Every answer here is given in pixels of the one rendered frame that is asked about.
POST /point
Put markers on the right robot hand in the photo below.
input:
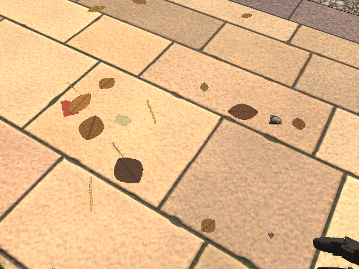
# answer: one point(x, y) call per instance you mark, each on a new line
point(347, 248)

